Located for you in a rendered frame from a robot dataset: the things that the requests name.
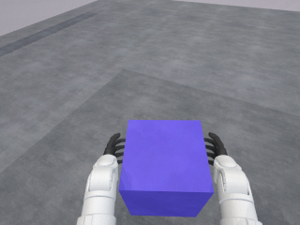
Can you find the robot right forearm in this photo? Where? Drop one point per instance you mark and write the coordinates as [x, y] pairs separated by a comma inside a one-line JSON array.
[[234, 193]]

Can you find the right robot hand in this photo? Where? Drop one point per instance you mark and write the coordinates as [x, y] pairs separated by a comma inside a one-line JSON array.
[[218, 147]]

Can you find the carton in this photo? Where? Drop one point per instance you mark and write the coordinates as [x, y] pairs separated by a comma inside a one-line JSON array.
[[165, 170]]

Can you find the left robot hand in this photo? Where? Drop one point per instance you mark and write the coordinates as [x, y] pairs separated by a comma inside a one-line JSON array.
[[112, 148]]

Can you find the robot left forearm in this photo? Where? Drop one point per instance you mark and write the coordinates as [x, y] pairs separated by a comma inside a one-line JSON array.
[[100, 193]]

